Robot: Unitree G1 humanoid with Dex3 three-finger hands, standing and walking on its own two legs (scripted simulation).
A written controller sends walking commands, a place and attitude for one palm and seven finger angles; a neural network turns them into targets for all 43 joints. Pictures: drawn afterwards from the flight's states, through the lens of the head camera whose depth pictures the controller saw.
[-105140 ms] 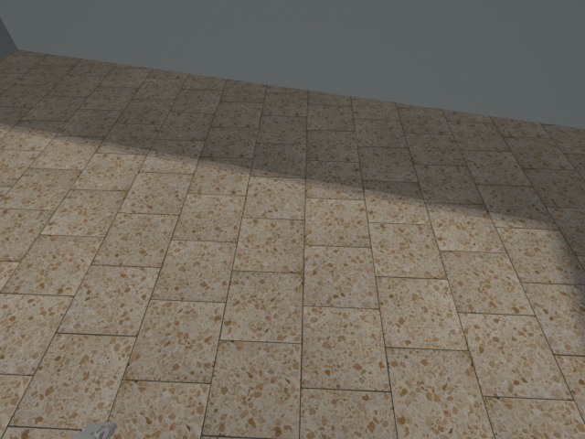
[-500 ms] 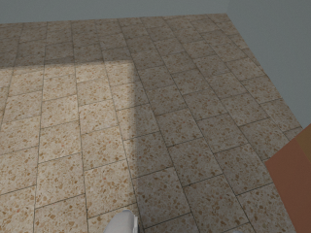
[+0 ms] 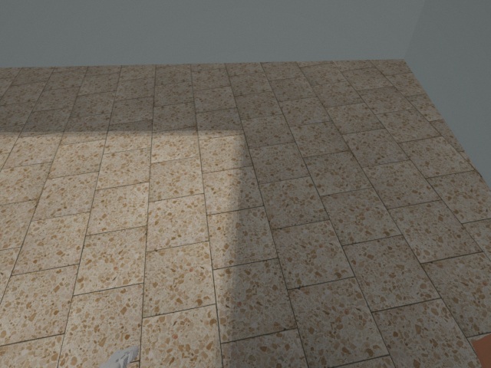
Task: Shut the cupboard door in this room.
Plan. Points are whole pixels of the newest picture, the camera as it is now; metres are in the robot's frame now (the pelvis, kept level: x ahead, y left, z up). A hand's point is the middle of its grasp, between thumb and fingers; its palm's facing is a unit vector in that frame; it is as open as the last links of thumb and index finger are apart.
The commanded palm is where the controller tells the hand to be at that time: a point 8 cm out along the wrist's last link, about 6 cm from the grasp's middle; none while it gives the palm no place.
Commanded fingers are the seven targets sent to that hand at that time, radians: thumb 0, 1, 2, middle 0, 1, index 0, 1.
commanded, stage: turn to face it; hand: left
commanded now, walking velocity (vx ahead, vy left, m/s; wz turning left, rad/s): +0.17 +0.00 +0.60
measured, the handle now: out of the picture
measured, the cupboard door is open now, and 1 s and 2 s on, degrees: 1 1 1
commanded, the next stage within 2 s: none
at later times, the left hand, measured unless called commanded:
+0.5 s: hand out of the picture +0.11 +0.19 -0.17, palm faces +0.04 -0.99 -0.17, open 7.3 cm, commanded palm none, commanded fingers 0.00 0.90 0.90 -0.20 -0.30 -0.20 -0.30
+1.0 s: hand (160, 268) +0.35 +0.22 -0.15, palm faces -0.33 -0.91 -0.24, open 7.3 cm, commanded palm none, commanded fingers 0.00 0.90 0.90 -0.20 -0.30 -0.20 -0.30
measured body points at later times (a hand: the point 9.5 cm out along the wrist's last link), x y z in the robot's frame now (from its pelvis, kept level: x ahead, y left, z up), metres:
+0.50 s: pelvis +0.12 +0.02 +0.01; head +0.15 +0.02 +0.46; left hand +0.11 +0.24 -0.15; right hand +0.22 -0.20 -0.14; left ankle +0.15 +0.14 -0.72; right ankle +0.10 -0.09 -0.69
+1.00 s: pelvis +0.17 +0.04 +0.02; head +0.23 +0.05 +0.46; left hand +0.37 +0.27 -0.13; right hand +0.16 -0.23 -0.11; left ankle +0.21 +0.15 -0.72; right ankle +0.09 -0.07 -0.65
